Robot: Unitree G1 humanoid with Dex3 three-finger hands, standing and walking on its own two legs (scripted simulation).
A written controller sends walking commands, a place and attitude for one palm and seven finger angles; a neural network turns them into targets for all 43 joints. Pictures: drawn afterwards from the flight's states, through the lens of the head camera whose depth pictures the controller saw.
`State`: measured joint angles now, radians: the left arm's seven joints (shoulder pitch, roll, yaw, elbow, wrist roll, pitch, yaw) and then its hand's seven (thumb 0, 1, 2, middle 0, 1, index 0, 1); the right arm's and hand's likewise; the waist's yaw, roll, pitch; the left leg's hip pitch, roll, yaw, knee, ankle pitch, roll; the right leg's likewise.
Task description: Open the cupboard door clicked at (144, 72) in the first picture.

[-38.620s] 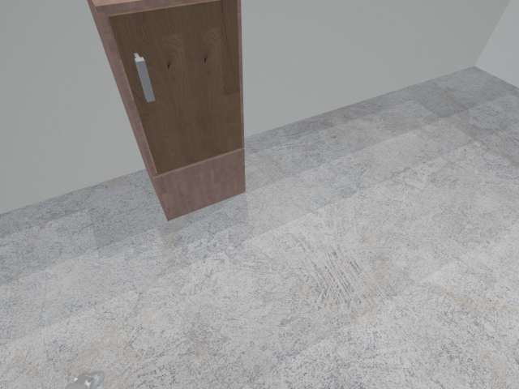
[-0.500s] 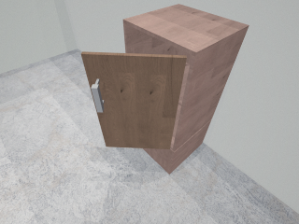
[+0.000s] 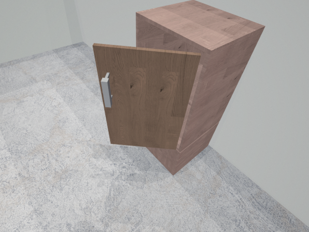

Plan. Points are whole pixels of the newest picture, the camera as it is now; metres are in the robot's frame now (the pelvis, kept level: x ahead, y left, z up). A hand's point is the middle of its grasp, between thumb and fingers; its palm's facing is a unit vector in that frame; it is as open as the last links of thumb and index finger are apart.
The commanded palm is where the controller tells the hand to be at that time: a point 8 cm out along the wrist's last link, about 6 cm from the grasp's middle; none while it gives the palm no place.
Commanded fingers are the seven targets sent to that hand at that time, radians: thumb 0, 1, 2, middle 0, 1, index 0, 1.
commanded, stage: shuffle to correct the standing spot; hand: left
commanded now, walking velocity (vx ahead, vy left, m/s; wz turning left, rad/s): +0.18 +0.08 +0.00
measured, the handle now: (108, 90) +0.62 +0.23 -0.01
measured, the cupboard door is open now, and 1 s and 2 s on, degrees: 45 45 45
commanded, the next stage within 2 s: come to a stop and stand still in 0.26 s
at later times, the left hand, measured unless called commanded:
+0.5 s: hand (95, 229) +0.16 +0.18 -0.16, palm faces +0.07 -0.98 -0.20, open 7.2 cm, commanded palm none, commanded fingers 0.00 0.90 0.90 -0.20 -0.30 -0.20 -0.30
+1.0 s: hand out of the picture +0.09 +0.19 -0.17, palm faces +0.03 -0.98 -0.20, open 7.4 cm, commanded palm none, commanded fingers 0.00 0.90 0.90 -0.20 -0.30 -0.20 -0.30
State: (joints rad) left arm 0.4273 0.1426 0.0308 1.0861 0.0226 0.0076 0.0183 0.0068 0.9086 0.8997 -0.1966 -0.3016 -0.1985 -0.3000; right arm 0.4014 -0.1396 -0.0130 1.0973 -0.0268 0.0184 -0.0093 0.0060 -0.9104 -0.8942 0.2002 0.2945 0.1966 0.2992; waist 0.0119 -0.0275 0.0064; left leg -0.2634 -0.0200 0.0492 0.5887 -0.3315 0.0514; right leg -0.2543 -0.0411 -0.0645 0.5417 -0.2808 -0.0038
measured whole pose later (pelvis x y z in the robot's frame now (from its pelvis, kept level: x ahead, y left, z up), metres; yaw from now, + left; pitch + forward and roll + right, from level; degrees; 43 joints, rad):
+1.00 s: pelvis +0.08 +0.02 +0.00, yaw -1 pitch -1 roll +0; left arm 0.31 0.14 0.02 1.01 0.02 0.02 0.03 0.01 0.91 0.90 -0.20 -0.30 -0.20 -0.30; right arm 0.14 -0.14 -0.04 0.99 -0.01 0.02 -0.02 0.00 -0.91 -0.89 0.20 0.29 0.20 0.30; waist 0.02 0.01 0.07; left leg -0.33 0.03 0.09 0.53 -0.17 0.02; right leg -0.22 -0.01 -0.06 0.57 -0.33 -0.02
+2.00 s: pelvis +0.13 +0.05 +0.01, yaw -2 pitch +0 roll +0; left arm 0.26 0.18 -0.01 1.07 0.02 -0.01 0.03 0.01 0.91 0.90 -0.20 -0.30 -0.20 -0.30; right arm 0.19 -0.16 0.01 1.09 -0.01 -0.02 -0.02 0.01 -0.91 -0.89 0.20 0.29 0.20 0.30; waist 0.01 -0.03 0.02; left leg -0.24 -0.02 0.11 0.47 -0.24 0.06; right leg -0.13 -0.03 -0.02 0.45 -0.32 0.02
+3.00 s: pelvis +0.05 +0.03 +0.01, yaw -2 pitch -1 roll +0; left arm 0.34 0.20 0.02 1.08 0.03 0.02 0.02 0.01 0.91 0.90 -0.20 -0.30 -0.20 -0.30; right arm 0.26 -0.15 0.00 1.05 -0.02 0.01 -0.03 0.00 -0.94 -0.89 0.20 0.29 0.20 0.30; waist 0.05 -0.05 -0.01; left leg -0.17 -0.01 0.06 0.45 -0.27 0.03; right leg -0.24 -0.04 -0.08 0.47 -0.22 -0.01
